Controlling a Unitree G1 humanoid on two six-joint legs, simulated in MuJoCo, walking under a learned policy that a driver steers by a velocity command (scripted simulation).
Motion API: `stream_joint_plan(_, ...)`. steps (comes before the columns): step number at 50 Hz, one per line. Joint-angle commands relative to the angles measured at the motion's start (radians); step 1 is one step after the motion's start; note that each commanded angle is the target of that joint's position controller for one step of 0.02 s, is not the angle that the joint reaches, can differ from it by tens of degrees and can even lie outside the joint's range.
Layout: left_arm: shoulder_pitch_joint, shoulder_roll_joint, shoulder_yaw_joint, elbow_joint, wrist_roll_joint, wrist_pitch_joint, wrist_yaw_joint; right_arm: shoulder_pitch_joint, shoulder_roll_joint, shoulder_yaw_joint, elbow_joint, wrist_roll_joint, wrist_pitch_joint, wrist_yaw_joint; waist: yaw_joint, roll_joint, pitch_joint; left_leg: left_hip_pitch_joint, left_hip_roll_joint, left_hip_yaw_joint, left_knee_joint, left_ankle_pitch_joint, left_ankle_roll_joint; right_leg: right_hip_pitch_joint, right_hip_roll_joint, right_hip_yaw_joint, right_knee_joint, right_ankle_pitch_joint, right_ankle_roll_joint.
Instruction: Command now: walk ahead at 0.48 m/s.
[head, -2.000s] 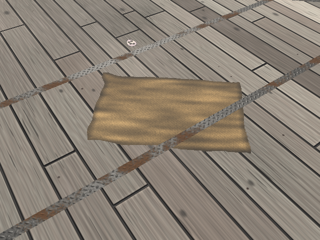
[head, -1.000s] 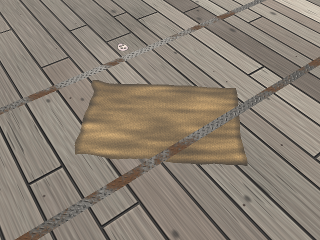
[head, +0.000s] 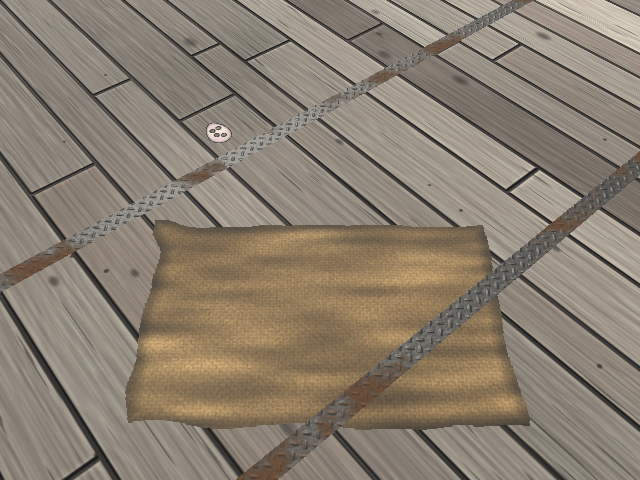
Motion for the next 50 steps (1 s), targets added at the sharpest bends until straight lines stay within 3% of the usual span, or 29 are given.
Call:
stream_joint_plan(1, -0.063, 0.06, 0.013, -0.076, -0.002, -0.022, 0.008, 0.046, -0.145, -0.026, -0.013, -0.006, -0.008, -0.01, 0.039, 0.101, 0.071, -0.025, 0.295, -0.083, 0.069, 0.824, 0.098, 0.045, 0.049, -0.034, -0.075, -0.044, -0.047)
stream_joint_plan(3, 0.101, 0.092, 0.032, -0.029, -0.003, -0.033, 0.023, 0.02, -0.172, -0.034, -0.014, -0.011, -0.005, -0.012, 0.11, 0.118, -0.025, 0.003, 0.291, -0.063, 0.274, 1.081, 0.078, 0.231, 0.107, -0.046, -0.1, -0.119, -0.087)
stream_joint_plan(4, 0.261, 0.111, 0.046, 0.024, 0.0, -0.041, 0.031, 0.0, -0.181, -0.036, -0.018, -0.006, 0.0, -0.01, 0.177, 0.104, -0.105, -0.043, 0.267, -0.042, 0.46, 1.048, 0.063, 0.417, 0.119, -0.047, -0.174, -0.075, -0.108)
stream_joint_plan(5, 0.424, 0.17, 0.066, 0.063, 0.024, -0.048, 0.041, -0.007, -0.163, -0.03, -0.038, 0.005, 0.0, -0.005, 0.234, 0.06, -0.203, -0.235, 0.23, -0.025, 0.717, 0.773, 0.051, 0.672, -0.025, 0.105, -0.191, -0.157, -0.15)
stream_joint_plan(6, 0.507, 0.27, 0.093, 0.068, 0.046, -0.046, 0.04, 0.099, -0.05, -0.011, -0.063, 0.045, 0.003, 0.011, 0.185, -0.157, -0.335, -0.609, 0.044, 0.022, 1.148, 0.057, 0.003, 0.956, -0.347, 0.627, -0.263, -0.267, -0.3)
stream_joint_plan(7, 0.423, 0.238, 0.088, 0.067, 0.006, -0.033, 0.026, 0.05, -0.141, -0.037, -0.06, 0.023, 0.005, 0.011, 0.163, -0.063, -0.324, -0.717, 0.025, -0.118, 1.263, -0.145, 0.02, 0.894, -0.345, 0.794, -0.389, -0.324, -0.309)
stream_joint_plan(8, 0.301, 0.19, 0.072, 0.048, -0.008, -0.034, 0.023, -0.045, -0.151, -0.043, -0.098, 0.013, 0.004, 0.011, 0.115, -0.034, -0.154, -0.775, 0.09, -0.126, 1.241, -0.061, 0.028, 0.741, -0.318, 0.616, -0.411, -0.349, -0.272)
stream_joint_plan(9, 0.247, 0.123, 0.055, 0.041, -0.007, -0.044, 0.018, -0.103, -0.144, -0.042, -0.111, 0.007, -0.001, 0.014, 0.098, 0.027, -0.071, -0.755, 0.126, -0.122, 1.182, 0.0, 0.029, 0.61, -0.277, 0.507, -0.45, -0.265, -0.241)
stream_joint_plan(11, 0.246, 0.054, 0.031, 0.069, -0.004, -0.06, 0.027, -0.1, -0.106, -0.042, -0.11, -0.015, 0.02, 0.021, 0.037, 0.016, -0.011, -0.659, 0.17, -0.118, 1.072, 0.033, 0.015, 0.451, -0.193, 0.344, -0.487, -0.115, -0.175)
stream_joint_plan(13, 0.303, 0.063, 0.027, 0.095, -0.004, -0.076, 0.033, -0.089, -0.078, -0.04, -0.109, -0.022, 0.042, 0.032, 0.019, 0.001, -0.01, -0.634, 0.173, -0.097, 1.023, 0.043, -0.003, 0.422, -0.166, 0.272, -0.497, 0.002, -0.168)
stream_joint_plan(15, 0.343, 0.097, 0.031, 0.109, -0.006, -0.083, 0.034, -0.155, -0.084, -0.041, -0.137, -0.023, 0.056, 0.038, 0.016, -0.008, 0.012, -0.692, 0.189, -0.076, 0.961, 0.086, -0.022, 0.423, -0.152, 0.222, -0.519, 0.047, -0.169)
stream_joint_plan(17, 0.377, 0.106, 0.029, 0.113, -0.008, -0.083, 0.033, -0.256, -0.099, -0.041, -0.174, -0.022, 0.061, 0.042, 0.033, -0.014, 0.036, -0.763, 0.204, -0.054, 0.874, 0.159, -0.041, 0.446, -0.138, 0.192, -0.541, 0.068, -0.164)
stream_joint_plan(22, 0.464, 0.103, 0.02, 0.127, -0.01, -0.081, 0.034, -0.461, -0.087, -0.027, -0.243, -0.005, 0.057, 0.047, 0.089, -0.035, 0.053, -0.765, 0.178, 0.001, 0.584, 0.304, -0.058, 0.525, -0.109, 0.125, -0.535, 0.195, -0.136)
stream_joint_plan(27, 0.523, 0.117, 0.021, 0.153, 0.002, -0.075, 0.046, -0.562, -0.107, -0.03, -0.287, -0.003, 0.046, 0.044, 0.113, -0.047, 0.065, -0.769, 0.145, 0.014, 0.448, 0.259, -0.019, 0.694, -0.163, 0.123, -0.475, 0.314, -0.141)
stream_joint_plan(29, 0.496, 0.131, 0.026, 0.153, 0.006, -0.072, 0.053, -0.526, -0.119, -0.037, -0.284, -0.004, 0.037, 0.04, 0.08, -0.051, 0.049, -0.689, 0.115, 0.023, 0.401, 0.184, 0.013, 0.725, -0.176, 0.106, -0.4, 0.48, -0.126)
stream_joint_plan(30, 0.48, 0.142, 0.029, 0.151, 0.007, -0.07, 0.055, -0.457, -0.132, -0.046, -0.264, -0.005, 0.031, 0.034, 0.048, -0.058, 0.013, -0.592, 0.084, 0.034, 0.381, 0.147, 0.031, 0.726, -0.173, 0.094, -0.317, 0.613, -0.113)
stream_joint_plan(31, 0.463, 0.149, 0.031, 0.15, 0.005, -0.065, 0.054, -0.323, -0.146, -0.057, -0.218, -0.008, 0.024, 0.027, -0.01, -0.044, -0.054, -0.441, 0.051, 0.05, 0.325, 0.161, 0.052, 0.71, -0.15, 0.073, -0.164, 0.677, -0.098)
stream_joint_plan(32, 0.453, 0.138, 0.027, 0.141, -0.001, -0.063, 0.052, -0.151, -0.184, -0.075, -0.162, -0.023, 0.013, 0.017, -0.074, -0.014, -0.15, -0.2, 0.091, 0.006, 0.303, 0.186, 0.083, 0.585, -0.109, 0.044, 0.044, 0.545, -0.079)
stream_joint_plan(33, 0.485, 0.072, 0.009, 0.101, -0.026, -0.063, 0.044, 0.002, -0.284, -0.1, -0.143, -0.05, 0.008, 0.007, -0.097, 0.132, -0.295, 0.084, 0.368, -0.334, 0.284, 0.095, 0.158, 0.313, -0.021, -0.01, 0.39, 0.122, -0.045)
stream_joint_plan(34, 0.561, 0.063, 0.017, 0.106, -0.045, -0.064, 0.036, -0.005, -0.316, -0.111, -0.136, -0.025, 0.024, 0.019, -0.054, 0.276, -0.383, 0.195, 0.527, -0.755, 0.13, 0.073, 0.27, 0.071, 0.138, 0.055, 0.666, -0.479, -0.028)
stream_joint_plan(35, 0.471, 0.121, 0.032, 0.096, -0.022, -0.056, 0.04, -0.129, -0.267, -0.1, -0.157, -0.001, 0.033, 0.024, -0.012, 0.121, -0.235, 0.071, 0.475, -0.632, 0.114, 0.002, 0.233, -0.017, 0.056, 0.138, 0.707, -0.399, -0.042)
stream_joint_plan(36, 0.383, 0.109, 0.03, 0.072, -0.013, -0.062, 0.034, -0.213, -0.197, -0.079, -0.171, 0.004, 0.027, 0.028, 0.001, 0.066, -0.114, -0.078, 0.435, -0.496, 0.085, 0.037, 0.205, -0.026, 0.022, 0.138, 0.664, -0.317, -0.042)
stream_joint_plan(37, 0.357, 0.087, 0.029, 0.069, -0.012, -0.061, 0.031, -0.249, -0.153, -0.066, -0.167, -0.001, 0.02, 0.029, 0.034, 0.041, -0.049, -0.187, 0.384, -0.396, 0.049, 0.118, 0.164, 0.012, -0.013, 0.134, 0.595, -0.266, -0.04)
stream_joint_plan(39, 0.381, 0.057, 0.027, 0.078, 0.015, -0.035, 0.021, -0.23, -0.108, -0.049, -0.138, 0.003, 0.006, 0.02, 0.08, 0.073, -0.025, -0.289, 0.317, -0.27, 0.019, 0.229, 0.118, 0.098, -0.039, 0.128, 0.51, -0.233, -0.022)
stream_joint_plan(41, 0.372, 0.049, 0.029, 0.072, 0.019, -0.018, 0.012, -0.172, -0.128, -0.05, -0.114, 0.006, -0.009, 0.016, 0.091, 0.077, -0.025, -0.294, 0.3, -0.224, 0.007, 0.333, 0.121, 0.094, -0.038, 0.107, 0.48, -0.211, -0.007)
stream_joint_plan(43, 0.299, 0.055, 0.03, 0.045, 0.019, -0.006, 0.007, -0.137, -0.156, -0.054, -0.104, 0.008, -0.013, 0.014, 0.089, 0.076, -0.001, -0.285, 0.29, -0.19, -0.019, 0.346, 0.124, 0.027, -0.052, 0.09, 0.429, -0.153, 0.01)
stream_joint_plan(46, 0.159, 0.067, 0.028, -0.003, 0.014, -0.002, 0.003, -0.078, -0.152, -0.048, -0.091, 0.009, -0.009, 0.014, 0.059, 0.078, 0.033, -0.245, 0.274, -0.159, -0.043, 0.381, 0.117, -0.064, -0.065, 0.066, 0.31, -0.055, 0.033)
stream_joint_plan(50, 0.022, 0.051, 0.015, -0.05, 0.003, -0.008, 0.001, -0.012, -0.151, -0.041, -0.075, 0.008, -0.008, 0.012, 0.024, 0.085, 0.046, -0.187, 0.258, -0.114, -0.036, 0.48, 0.101, -0.053, -0.039, 0.028, 0.108, 0.035, 0.039)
